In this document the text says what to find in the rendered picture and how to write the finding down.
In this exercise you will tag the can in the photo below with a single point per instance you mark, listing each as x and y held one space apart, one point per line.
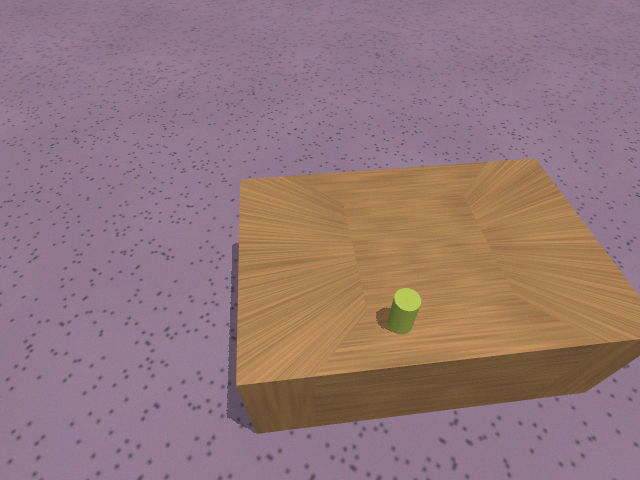
404 309

